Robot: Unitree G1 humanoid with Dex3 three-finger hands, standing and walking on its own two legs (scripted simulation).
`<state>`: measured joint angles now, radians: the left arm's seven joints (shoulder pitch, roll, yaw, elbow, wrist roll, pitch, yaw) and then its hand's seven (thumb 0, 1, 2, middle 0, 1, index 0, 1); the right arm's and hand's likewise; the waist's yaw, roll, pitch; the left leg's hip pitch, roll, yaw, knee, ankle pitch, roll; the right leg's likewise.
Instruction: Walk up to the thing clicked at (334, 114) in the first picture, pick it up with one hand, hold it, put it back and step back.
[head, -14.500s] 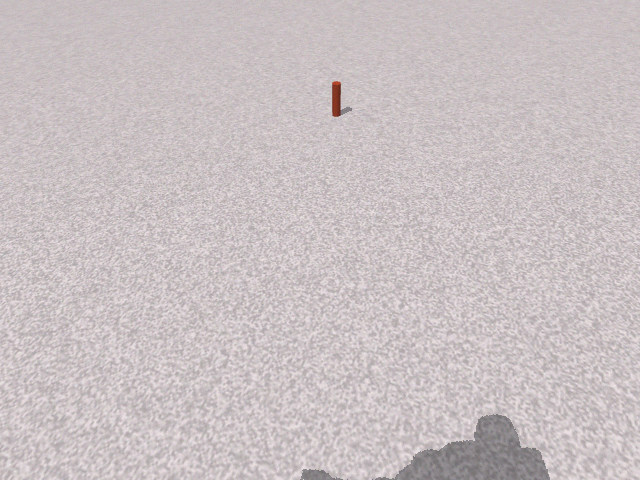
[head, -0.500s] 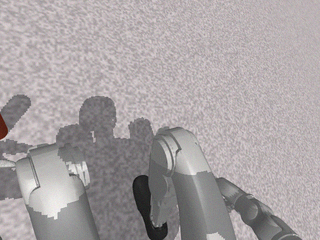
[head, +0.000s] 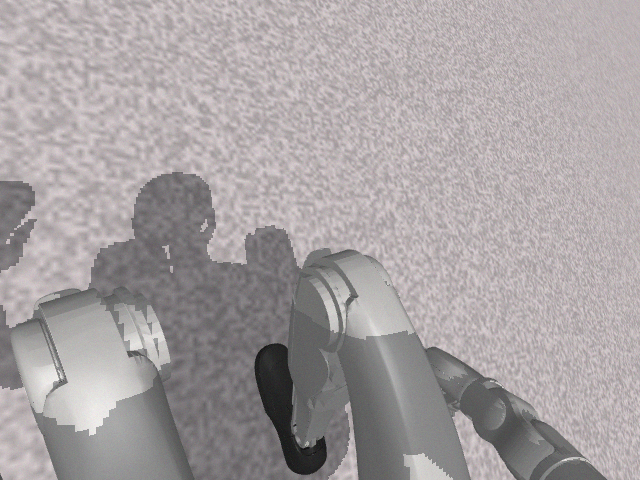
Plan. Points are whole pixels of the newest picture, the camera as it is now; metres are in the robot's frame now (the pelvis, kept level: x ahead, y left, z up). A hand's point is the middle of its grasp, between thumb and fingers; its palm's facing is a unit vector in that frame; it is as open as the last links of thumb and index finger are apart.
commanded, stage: close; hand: left
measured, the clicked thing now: out of the picture +0.41 +0.30 -0.18
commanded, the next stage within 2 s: settle in 0.22 s
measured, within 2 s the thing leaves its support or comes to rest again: leaves its support in 0.60 s
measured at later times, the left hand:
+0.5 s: hand out of the picture +0.40 +0.29 -0.15, palm faces +0.36 -0.93 +0.01, open 7.8 cm
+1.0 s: hand out of the picture +0.38 +0.32 -0.06, palm faces +0.36 -0.93 -0.02, open 7.0 cm
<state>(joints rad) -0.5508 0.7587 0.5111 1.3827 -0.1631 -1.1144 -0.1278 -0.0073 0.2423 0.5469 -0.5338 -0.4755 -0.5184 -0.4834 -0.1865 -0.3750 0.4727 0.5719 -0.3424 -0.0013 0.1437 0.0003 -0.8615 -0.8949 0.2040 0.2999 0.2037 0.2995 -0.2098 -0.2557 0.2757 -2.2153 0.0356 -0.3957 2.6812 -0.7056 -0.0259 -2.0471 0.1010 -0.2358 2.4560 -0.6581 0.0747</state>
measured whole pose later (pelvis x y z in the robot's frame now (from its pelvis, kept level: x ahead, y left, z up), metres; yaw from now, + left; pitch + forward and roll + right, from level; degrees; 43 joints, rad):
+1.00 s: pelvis +0.01 -0.01 +0.02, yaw +3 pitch +19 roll -14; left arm -0.48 0.59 0.42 0.94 -0.16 -0.83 -0.11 0.00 -0.06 1.15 -0.91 -1.14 -0.91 -1.15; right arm -0.06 -0.33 0.28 0.60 -0.21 0.05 0.14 0.00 -0.87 -0.90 0.20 0.30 0.20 0.30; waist -0.13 -0.13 0.09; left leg -2.26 0.04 -0.30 2.57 -0.69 -0.02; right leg -2.10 0.06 -0.18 2.41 -0.68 0.05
